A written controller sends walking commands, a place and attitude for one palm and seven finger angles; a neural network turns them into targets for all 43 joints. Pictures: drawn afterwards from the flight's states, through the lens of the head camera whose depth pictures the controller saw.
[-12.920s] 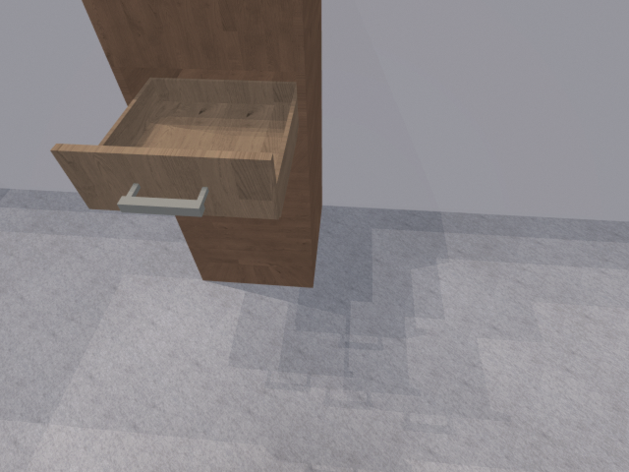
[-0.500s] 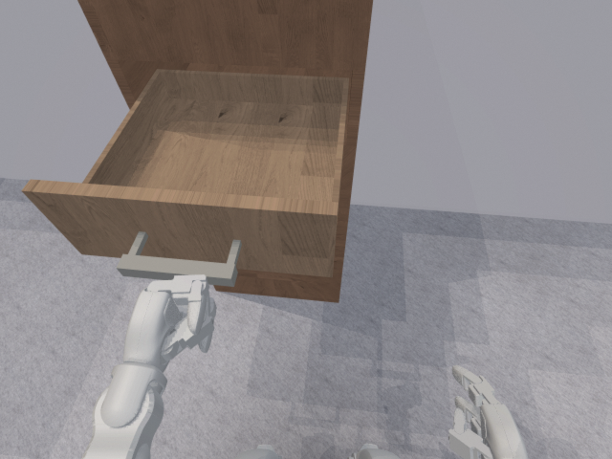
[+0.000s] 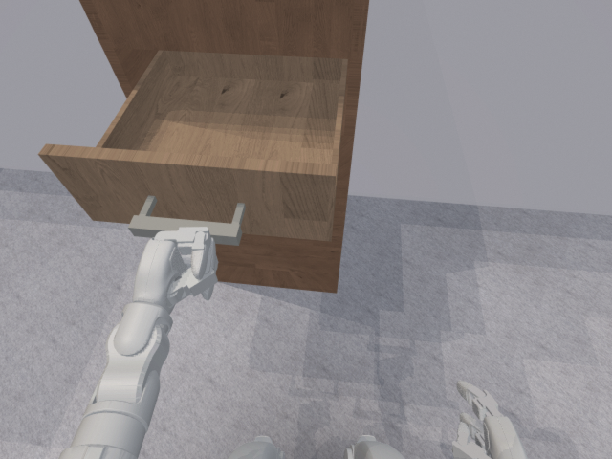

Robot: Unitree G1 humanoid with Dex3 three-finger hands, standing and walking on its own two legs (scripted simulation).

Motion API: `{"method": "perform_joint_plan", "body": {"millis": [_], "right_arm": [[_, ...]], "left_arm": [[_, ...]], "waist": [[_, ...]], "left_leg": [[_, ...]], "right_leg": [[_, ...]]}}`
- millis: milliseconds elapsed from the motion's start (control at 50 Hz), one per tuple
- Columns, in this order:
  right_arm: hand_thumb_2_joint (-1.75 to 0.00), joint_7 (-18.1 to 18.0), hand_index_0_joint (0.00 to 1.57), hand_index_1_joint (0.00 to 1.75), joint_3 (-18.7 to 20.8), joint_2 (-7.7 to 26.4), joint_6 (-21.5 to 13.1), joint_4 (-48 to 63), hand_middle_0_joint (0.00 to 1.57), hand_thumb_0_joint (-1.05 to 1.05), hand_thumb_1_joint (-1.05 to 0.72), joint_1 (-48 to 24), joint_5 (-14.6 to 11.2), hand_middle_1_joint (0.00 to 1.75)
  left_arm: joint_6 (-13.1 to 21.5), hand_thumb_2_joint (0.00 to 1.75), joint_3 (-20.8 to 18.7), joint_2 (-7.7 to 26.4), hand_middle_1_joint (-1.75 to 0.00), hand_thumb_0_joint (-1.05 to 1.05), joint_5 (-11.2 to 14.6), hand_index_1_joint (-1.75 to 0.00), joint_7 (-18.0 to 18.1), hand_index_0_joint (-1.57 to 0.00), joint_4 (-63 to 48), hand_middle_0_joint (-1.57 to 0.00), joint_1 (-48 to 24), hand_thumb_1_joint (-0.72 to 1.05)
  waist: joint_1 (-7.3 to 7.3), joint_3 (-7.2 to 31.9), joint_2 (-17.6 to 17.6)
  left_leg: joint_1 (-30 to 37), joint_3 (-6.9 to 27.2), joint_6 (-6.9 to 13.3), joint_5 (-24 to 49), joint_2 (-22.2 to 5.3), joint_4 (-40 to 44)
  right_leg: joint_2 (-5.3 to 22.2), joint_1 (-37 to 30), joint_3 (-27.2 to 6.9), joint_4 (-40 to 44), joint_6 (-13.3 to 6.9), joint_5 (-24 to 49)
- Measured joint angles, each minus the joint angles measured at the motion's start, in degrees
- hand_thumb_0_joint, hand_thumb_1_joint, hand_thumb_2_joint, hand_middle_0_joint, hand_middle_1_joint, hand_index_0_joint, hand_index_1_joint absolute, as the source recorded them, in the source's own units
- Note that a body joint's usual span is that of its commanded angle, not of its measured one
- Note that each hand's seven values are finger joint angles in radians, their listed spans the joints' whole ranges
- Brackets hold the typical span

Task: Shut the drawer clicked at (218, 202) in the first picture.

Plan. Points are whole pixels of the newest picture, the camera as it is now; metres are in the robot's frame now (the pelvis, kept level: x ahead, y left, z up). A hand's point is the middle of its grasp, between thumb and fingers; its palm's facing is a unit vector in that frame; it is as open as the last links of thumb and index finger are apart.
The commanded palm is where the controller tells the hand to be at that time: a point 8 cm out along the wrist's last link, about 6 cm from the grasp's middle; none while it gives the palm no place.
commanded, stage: push the drawer shut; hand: left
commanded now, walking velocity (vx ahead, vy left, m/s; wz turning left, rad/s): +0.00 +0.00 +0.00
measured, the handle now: (190, 218) +0.42 +0.17 +0.06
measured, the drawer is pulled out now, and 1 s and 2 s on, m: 0.25 0.13 0.01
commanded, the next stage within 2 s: none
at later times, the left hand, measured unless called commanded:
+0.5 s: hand (221, 227) +0.41 +0.13 +0.06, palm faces -0.10 -0.99 -0.04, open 2.9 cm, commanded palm +0.39 +0.19 +0.06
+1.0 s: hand (231, 196) +0.46 +0.12 +0.06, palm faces -0.08 -1.00 -0.04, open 3.0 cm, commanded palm +0.45 +0.18 +0.06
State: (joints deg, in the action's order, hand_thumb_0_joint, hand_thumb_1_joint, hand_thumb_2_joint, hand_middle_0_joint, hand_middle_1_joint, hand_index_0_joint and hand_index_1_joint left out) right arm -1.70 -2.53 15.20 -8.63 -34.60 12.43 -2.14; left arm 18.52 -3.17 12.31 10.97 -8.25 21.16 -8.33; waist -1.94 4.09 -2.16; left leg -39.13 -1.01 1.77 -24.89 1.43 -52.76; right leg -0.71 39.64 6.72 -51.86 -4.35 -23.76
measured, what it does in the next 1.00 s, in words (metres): stands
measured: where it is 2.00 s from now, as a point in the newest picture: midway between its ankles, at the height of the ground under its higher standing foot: outside the picture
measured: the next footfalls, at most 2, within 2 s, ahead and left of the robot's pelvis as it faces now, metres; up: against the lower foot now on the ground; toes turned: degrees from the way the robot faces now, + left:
none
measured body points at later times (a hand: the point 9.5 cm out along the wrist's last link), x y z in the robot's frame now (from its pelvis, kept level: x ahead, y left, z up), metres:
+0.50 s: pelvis +0.01 +0.02 +0.00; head +0.08 +0.01 +0.45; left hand +0.40 +0.18 +0.06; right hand +0.09 -0.24 -0.11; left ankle +0.01 +0.10 -0.69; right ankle +0.02 -0.07 -0.69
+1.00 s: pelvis +0.00 +0.02 -0.01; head +0.09 +0.02 +0.43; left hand +0.46 +0.18 +0.06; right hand +0.05 -0.24 -0.13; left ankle +0.01 +0.10 -0.69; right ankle +0.02 -0.07 -0.69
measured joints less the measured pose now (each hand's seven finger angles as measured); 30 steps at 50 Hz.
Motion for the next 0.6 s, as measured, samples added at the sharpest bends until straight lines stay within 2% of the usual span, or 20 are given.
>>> {"method": "perform_joint_plan", "body": {"millis": [300,600], "right_arm": [[-0.9,0.85,0.2,0.3,0.44,0.19,1.76,-0.92,0.2,0.01,-0.91,3.31,0.32,0.3],[-0.9,1.92,0.2,0.3,0.69,-0.19,4.28,-1.34,0.2,0.01,-0.91,4.64,1.08,0.3]], "left_arm": [[1.97,0.89,-3.24,0.17,-1.6,-0.01,-1.06,-1.6,0.71,-1.4,12.27,-1.4,-10.78,0.77],[4.26,0.88,-4.5,-0.1,-1.6,-0.04,-2.81,-1.6,2.11,-1.4,20.06,-1.4,-18.08,0.75]], "waist": [[-2.01,0.31,0.66],[-2.77,0.68,0.72]], "left_leg": [[-0.33,-1.39,0.72,0.52,-0.07,1.44],[-2.26,-2.05,1.55,-0.21,0.15,0.33]], "right_leg": [[-0.17,0.84,-1.45,1.29,0.72,1.03],[0.07,2.81,-2.1,0.38,1.52,0.66]]}}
